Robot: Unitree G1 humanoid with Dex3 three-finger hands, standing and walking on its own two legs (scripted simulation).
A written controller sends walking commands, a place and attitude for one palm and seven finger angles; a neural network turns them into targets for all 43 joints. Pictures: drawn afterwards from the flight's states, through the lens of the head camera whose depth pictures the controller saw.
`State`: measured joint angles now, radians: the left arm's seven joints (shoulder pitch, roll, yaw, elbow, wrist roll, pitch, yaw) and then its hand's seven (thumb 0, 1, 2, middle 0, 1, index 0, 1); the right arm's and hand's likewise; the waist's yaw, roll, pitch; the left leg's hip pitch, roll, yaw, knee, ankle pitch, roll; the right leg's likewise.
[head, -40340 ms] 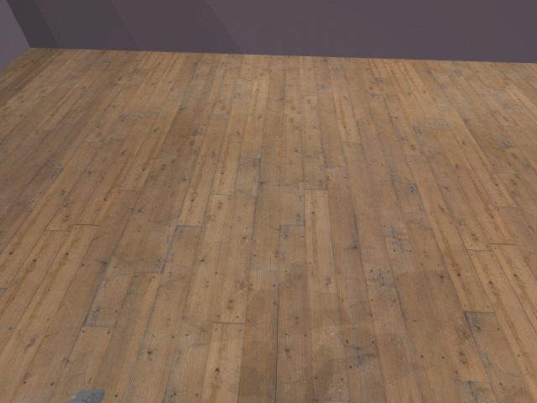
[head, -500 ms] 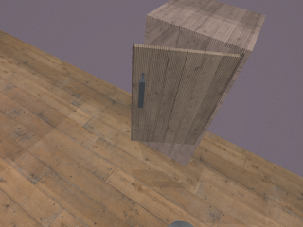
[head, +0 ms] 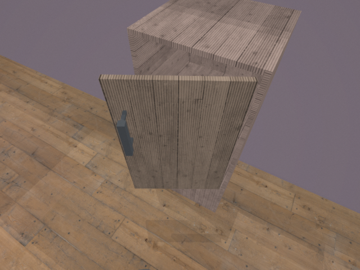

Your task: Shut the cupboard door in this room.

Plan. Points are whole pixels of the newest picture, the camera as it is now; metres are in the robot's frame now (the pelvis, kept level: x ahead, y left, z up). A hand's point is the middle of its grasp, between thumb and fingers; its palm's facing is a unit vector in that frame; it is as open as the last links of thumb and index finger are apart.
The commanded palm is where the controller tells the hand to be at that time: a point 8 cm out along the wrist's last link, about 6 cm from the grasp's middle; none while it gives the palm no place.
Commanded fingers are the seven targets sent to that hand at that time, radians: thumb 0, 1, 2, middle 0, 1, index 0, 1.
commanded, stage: come to a stop and stand still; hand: left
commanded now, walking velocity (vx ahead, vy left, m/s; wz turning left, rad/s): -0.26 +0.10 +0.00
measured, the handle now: (126, 133) +0.47 +0.18 -0.02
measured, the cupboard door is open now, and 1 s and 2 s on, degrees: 29 29 29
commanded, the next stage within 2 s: look again from close up in 1.04 s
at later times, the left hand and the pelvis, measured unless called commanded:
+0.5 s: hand out of the picture +0.03 +0.22 -0.16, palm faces +0.01 -0.96 -0.29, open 7.4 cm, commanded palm none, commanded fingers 0.00 0.90 0.90 -0.20 -0.30 -0.20 -0.30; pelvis +0.00 +0.03 +0.00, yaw -2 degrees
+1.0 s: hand out of the picture -0.01 +0.28 -0.17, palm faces -0.02 -0.97 -0.23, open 7.4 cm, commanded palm none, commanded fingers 0.00 0.90 0.90 -0.20 -0.30 -0.20 -0.30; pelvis -0.04 +0.09 +0.00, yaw -1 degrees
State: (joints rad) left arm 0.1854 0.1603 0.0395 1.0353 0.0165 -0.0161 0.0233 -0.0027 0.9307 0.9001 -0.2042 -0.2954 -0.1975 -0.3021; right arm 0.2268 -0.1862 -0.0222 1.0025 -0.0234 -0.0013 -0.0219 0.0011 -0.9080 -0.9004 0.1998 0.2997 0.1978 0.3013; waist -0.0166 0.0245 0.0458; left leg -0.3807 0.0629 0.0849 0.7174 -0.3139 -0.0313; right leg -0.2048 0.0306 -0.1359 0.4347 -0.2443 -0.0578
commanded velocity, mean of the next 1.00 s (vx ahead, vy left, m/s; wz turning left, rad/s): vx -0.05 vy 0.02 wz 0.00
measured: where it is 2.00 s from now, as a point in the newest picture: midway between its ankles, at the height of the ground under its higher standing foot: outside the picture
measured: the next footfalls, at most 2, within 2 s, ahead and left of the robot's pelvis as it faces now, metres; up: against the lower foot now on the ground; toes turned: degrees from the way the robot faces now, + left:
left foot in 0.02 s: +0.07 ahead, +0.10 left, +0.00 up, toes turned +5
left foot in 0.52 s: +0.06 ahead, +0.07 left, +0.00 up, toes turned +3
